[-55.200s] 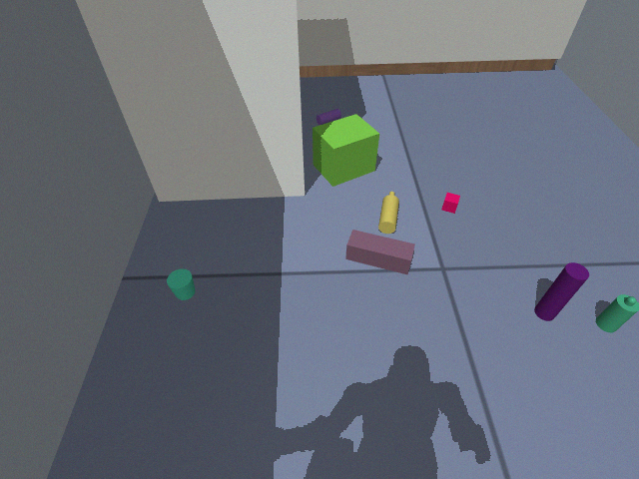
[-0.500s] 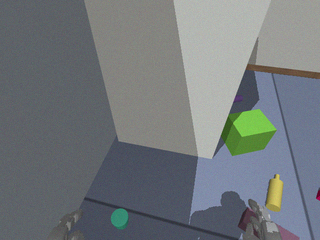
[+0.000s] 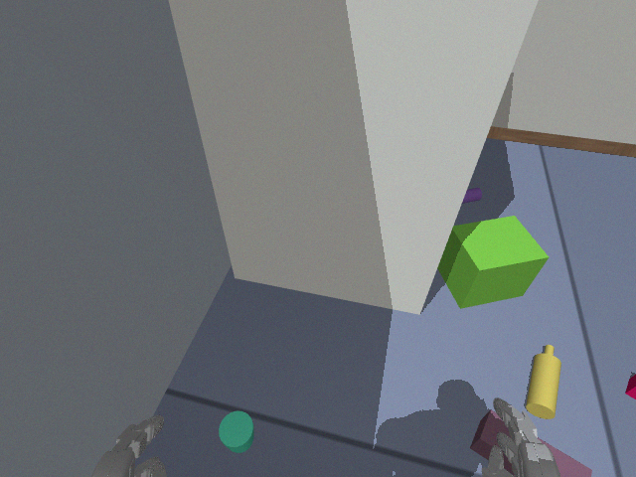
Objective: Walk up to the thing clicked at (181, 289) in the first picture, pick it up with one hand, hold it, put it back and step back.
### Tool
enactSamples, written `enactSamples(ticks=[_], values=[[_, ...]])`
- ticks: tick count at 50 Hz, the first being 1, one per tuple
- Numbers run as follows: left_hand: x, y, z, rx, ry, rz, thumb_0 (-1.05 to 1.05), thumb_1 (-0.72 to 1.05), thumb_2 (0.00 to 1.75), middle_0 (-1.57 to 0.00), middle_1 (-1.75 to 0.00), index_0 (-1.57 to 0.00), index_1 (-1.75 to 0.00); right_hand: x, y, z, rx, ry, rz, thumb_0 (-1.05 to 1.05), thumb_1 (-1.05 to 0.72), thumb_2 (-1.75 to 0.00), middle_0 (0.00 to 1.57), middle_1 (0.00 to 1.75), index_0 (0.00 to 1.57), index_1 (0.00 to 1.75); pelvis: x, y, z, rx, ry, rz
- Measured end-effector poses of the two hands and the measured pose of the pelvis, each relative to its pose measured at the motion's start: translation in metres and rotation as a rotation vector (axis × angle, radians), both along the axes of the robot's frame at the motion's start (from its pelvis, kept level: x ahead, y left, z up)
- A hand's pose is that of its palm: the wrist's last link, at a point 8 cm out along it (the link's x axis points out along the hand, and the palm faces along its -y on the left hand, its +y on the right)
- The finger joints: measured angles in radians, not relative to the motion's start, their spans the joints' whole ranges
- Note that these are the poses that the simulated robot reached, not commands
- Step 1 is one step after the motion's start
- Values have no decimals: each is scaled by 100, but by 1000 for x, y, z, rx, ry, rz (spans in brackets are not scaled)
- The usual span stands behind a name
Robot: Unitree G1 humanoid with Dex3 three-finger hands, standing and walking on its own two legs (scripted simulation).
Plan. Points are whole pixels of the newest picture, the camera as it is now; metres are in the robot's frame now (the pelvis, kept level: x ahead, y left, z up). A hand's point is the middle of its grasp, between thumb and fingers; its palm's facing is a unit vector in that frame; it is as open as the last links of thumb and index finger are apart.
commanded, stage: home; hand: left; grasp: from above
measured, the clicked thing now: (238, 433) +0.41 +0.21 -0.67
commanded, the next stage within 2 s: stand in 0.26 s
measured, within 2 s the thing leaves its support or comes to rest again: neither
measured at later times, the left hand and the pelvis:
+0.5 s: hand out of the picture +0.16 +0.21 -0.08, palm faces +0.00 -0.95 -0.32, open 7.4 cm; pelvis -0.01 +0.01 +0.02, yaw +0 degrees
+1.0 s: hand out of the picture +0.04 +0.24 -0.10, palm faces +0.05 -0.95 -0.31, open 7.4 cm; pelvis +0.00 +0.01 +0.06, yaw +1 degrees
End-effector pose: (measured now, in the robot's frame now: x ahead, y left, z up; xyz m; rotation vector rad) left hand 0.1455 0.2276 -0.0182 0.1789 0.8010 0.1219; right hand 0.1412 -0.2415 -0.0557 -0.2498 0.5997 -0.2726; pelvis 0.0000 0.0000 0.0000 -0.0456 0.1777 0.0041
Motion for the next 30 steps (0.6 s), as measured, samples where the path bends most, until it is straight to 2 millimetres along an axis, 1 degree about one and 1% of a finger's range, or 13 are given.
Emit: enactSamples(ticks=[10,18,19,21,24,27,30], values=[[3,3,3,9,-18,-6,1,90,90,-20,-30,-20,-30,3,3,2,1,-13,2,1,-90,-90,20,30,20,30,1,2,0,-2,-5,0],[2,3,2,-1,-4,-6,1,90,90,-20,-30,-20,-30,4,5,3,1,-16,6,1,-90,-90,20,30,20,30,0,4,0,-3,-3,0],[3,5,-1,22,-20,-22,1,90,90,-20,-30,-20,-30,4,5,1,-14,10,31,1,-90,-90,20,30,20,30,-1,4,1,0,-25,2],[7,12,-12,73,-41,-43,1,90,90,-20,-30,-20,-30,1,3,-9,-40,139,112,1,-90,-90,20,30,20,30,-5,4,6,20,-71,1],[4,28,-29,109,3,-39,1,90,90,-20,-30,-20,-30,-8,-4,-16,-49,299,170,1,-90,-90,20,30,20,30,-7,5,14,37,-106,-1],[-8,42,-39,120,73,-16,1,90,90,-20,-30,-20,-30,-19,-14,-16,-27,371,143,1,-90,-90,21,30,20,30,-7,7,21,44,-129,-8],[-27,55,-47,128,153,16,1,90,90,-20,-30,-20,-30,-30,-21,-14,-16,419,101,1,-90,-90,21,30,20,30,-4,9,27,42,-147,-9]])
